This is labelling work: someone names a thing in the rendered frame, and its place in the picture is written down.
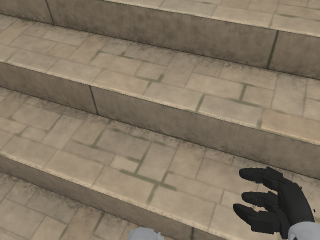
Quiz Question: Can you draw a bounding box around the right robot hand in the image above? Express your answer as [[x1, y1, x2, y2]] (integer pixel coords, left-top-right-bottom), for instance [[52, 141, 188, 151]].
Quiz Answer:
[[233, 166, 316, 240]]

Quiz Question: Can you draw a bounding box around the right robot forearm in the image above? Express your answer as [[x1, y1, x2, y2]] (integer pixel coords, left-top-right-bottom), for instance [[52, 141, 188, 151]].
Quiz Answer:
[[288, 221, 320, 240]]

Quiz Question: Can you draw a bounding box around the left robot thigh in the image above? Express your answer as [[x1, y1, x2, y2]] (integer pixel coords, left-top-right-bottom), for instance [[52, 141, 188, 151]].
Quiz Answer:
[[128, 227, 164, 240]]

